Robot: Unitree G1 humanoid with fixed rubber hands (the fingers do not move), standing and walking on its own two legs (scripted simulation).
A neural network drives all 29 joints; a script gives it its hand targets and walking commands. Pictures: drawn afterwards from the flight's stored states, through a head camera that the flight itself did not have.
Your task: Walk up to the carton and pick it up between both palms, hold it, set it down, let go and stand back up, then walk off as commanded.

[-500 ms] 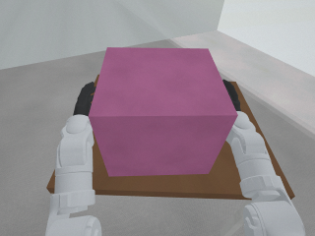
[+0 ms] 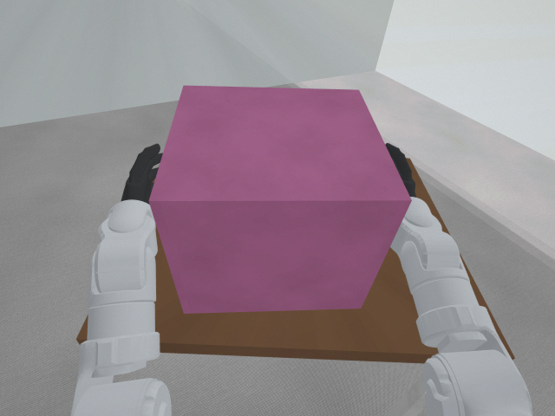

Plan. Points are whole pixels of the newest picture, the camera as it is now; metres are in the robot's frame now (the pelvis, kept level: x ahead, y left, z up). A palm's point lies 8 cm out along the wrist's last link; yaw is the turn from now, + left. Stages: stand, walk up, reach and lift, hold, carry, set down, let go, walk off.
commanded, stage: hold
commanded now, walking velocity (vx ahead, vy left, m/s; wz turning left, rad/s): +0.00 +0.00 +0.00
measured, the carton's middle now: (273, 198) +0.39 -0.01 +0.15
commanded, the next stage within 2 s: none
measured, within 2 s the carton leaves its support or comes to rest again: neither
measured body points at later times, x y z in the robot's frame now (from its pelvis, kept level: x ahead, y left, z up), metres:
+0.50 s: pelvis +0.01 -0.01 +0.00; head -0.03 +0.02 +0.45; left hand +0.36 +0.18 +0.17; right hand +0.38 -0.18 +0.19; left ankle +0.02 +0.14 -0.75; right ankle +0.02 -0.14 -0.75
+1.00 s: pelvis -0.01 +0.00 +0.00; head -0.04 +0.02 +0.45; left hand +0.36 +0.18 +0.18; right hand +0.37 -0.18 +0.18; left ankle +0.02 +0.14 -0.75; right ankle +0.02 -0.14 -0.75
